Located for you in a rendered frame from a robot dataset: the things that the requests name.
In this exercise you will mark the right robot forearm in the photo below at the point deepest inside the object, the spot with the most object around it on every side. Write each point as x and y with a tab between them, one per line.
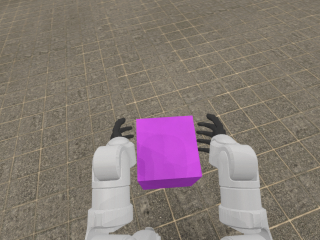
238	174

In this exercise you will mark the left robot hand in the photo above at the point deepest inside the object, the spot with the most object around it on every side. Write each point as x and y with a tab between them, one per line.
116	131

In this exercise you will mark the carton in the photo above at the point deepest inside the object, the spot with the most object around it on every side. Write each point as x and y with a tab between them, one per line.
167	152

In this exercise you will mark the left robot forearm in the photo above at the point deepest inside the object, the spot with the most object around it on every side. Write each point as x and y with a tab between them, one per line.
111	208

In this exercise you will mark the robot left shin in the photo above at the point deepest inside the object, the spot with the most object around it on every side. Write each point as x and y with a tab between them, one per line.
149	228

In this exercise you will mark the robot left thigh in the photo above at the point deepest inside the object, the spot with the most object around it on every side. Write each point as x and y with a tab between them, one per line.
146	235

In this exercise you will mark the right robot hand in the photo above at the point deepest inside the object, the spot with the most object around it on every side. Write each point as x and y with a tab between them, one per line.
217	129

